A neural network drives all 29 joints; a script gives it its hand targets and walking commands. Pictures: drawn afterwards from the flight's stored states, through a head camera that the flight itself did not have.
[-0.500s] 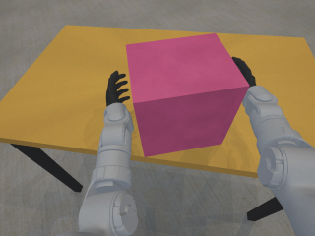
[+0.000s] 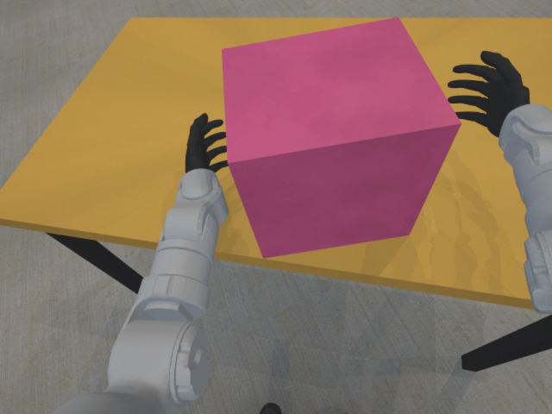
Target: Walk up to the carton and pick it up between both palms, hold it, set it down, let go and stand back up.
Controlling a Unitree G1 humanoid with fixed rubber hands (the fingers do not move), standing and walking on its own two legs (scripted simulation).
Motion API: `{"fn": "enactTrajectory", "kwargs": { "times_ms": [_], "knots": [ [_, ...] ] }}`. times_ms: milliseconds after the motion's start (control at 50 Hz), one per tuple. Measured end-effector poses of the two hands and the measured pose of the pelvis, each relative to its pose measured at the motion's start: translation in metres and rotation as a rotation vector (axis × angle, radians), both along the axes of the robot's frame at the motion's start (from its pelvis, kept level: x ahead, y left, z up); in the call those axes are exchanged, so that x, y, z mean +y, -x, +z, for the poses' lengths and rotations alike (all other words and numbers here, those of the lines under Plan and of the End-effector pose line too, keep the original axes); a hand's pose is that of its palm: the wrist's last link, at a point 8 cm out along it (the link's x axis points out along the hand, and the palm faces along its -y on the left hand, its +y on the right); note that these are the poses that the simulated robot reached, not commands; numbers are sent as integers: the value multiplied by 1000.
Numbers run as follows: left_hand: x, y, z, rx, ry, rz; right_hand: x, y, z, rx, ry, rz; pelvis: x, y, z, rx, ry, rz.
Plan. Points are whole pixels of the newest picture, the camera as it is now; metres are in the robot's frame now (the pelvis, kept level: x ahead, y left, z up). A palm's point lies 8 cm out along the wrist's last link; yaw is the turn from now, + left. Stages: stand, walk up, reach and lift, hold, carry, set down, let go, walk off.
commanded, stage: set down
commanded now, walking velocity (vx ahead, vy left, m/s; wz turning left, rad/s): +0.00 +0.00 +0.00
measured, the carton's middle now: (323, 150) +0.46 +0.06 +0.09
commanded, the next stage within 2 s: none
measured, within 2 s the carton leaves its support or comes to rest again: neither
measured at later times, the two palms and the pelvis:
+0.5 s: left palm (172, 128) +0.39 +0.23 +0.18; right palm out of the picture +0.52 -0.17 +0.20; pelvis -0.01 +0.00 +0.00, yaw +1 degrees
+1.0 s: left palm (152, 135) +0.36 +0.24 +0.20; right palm out of the picture +0.49 -0.20 +0.21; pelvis -0.01 +0.01 +0.01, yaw +1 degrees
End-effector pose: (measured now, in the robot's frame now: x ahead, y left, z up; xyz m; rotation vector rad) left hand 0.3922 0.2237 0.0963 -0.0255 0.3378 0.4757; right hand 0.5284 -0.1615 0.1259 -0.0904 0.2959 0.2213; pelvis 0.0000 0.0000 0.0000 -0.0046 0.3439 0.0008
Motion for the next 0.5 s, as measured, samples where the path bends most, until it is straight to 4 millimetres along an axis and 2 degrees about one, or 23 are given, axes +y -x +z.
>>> {"fn": "enactTrajectory", "kwargs": {
  "times_ms": [100, 220, 340, 500],
  "knots": [
    [4, 3, 3, -17, -3, 8, -9, 1, -3, -3, -12, 6, -2, 1, -2, 16, -1, 0],
    [8, 4, 23, -39, -11, 12, -10, 0, 6, -23, -38, 25, -3, 5, -3, 25, -2, 2],
    [9, 6, 52, -43, -9, 11, -8, 2, 32, -26, -55, 28, -2, 9, -2, 9, -2, 9],
    [7, 6, 88, -45, 3, 2, -12, 11, 77, -29, -62, 3, 0, 13, -1, -32, -2, 19]
  ]
}}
